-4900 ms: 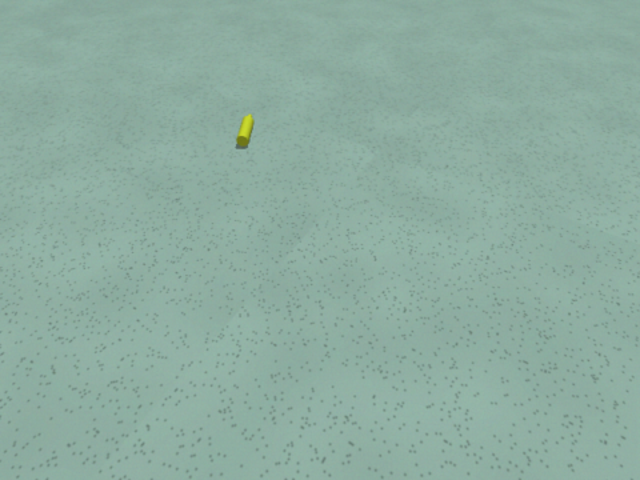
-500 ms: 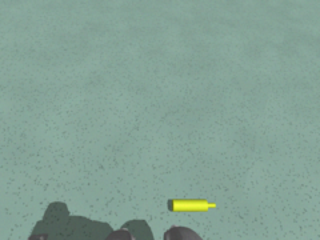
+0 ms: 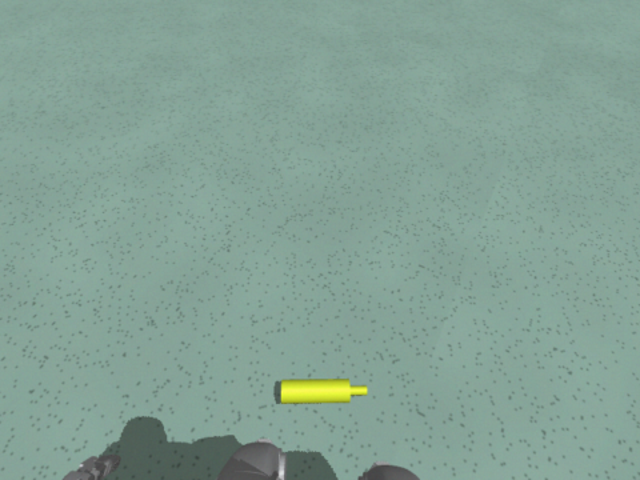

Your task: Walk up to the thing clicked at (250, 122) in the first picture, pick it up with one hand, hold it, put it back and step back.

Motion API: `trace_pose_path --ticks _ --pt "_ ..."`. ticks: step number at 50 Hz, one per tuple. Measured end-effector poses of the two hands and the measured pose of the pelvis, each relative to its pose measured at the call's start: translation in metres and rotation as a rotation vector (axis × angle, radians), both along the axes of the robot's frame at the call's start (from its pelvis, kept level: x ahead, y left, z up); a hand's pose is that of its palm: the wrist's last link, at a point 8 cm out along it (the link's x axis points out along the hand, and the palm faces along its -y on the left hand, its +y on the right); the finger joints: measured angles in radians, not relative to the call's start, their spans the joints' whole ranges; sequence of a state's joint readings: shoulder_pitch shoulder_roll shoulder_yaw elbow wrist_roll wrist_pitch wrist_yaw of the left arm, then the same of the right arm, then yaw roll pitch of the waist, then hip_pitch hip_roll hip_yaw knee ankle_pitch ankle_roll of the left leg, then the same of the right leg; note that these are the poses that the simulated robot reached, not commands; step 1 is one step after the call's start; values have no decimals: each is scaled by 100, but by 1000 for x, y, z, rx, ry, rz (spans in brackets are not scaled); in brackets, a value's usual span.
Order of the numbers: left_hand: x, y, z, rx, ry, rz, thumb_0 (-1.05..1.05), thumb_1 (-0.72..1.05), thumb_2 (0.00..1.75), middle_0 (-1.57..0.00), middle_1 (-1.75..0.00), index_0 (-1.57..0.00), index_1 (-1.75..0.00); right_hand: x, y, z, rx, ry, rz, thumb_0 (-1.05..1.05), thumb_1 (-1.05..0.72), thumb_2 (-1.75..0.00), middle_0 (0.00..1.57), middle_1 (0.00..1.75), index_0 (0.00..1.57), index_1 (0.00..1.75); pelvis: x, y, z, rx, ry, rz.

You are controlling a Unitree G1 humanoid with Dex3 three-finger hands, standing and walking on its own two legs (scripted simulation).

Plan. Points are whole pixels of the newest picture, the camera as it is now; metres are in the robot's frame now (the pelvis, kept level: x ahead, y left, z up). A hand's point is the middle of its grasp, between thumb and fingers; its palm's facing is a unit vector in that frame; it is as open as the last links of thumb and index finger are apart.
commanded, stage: walk up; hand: left
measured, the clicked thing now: (324, 390) +0.44 -0.01 -0.70
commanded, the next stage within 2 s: none
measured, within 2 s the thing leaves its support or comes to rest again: neither
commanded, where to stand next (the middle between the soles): +0.06 -0.19 m, yaw +5 degrees
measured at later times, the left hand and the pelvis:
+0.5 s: hand out of the picture +0.03 +0.05 -0.16, palm faces -0.02 -0.92 -0.39, open 7.4 cm; pelvis -0.06 -0.24 -0.03, yaw +0 degrees
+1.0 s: hand out of the picture -0.05 +0.04 -0.12, palm faces +0.11 -0.89 -0.44, open 7.4 cm; pelvis -0.05 -0.25 +0.01, yaw +5 degrees
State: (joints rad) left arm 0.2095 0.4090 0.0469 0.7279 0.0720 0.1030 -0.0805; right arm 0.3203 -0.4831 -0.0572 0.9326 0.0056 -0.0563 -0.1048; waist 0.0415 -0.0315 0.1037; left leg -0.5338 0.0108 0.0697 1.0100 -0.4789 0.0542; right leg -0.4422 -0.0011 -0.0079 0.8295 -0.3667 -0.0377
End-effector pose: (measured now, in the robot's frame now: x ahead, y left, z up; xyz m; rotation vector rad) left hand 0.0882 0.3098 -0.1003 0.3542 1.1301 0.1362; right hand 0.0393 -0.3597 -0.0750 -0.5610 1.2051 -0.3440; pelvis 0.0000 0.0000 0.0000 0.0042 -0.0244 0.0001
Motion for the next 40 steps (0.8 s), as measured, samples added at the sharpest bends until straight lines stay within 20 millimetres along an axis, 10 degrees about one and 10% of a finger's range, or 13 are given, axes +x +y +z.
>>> trace_pose_path --ticks 9,19,24,31,40 --pt "-15 -52 -15 10 27 9 1 90 90 -20 -30 -20 -30 -49 -48 11 -3 47 -5 0 -89 -89 21 30 22 30 -18 -69 0 13 -17 13" --pt "-25 -139 -21 57 -22 -11 1 91 90 -20 -30 -20 -30 -67 -193 10 -97 5 26 0 -89 -89 21 30 22 30 -52 -180 -25 8 -4 -18" --pt "-61 -205 -25 57 -17 40 1 91 90 -20 -30 -20 -30 -55 -256 -11 -94 -16 -16 0 -90 -89 21 30 21 30 -63 -232 -31 -5 -20 -1" --pt "-114 -267 0 21 55 127 1 90 90 -21 -31 -21 -30 -32 -255 -15 87 -12 50 0 -90 -89 20 30 21 30 -58 -262 3 5 -10 20" --pt "-160 -262 30 111 123 225 1 90 90 -21 -31 -21 -30 -1 -226 -27 231 50 114 0 -90 -89 20 30 21 30 -47 -271 19 18 4 66"
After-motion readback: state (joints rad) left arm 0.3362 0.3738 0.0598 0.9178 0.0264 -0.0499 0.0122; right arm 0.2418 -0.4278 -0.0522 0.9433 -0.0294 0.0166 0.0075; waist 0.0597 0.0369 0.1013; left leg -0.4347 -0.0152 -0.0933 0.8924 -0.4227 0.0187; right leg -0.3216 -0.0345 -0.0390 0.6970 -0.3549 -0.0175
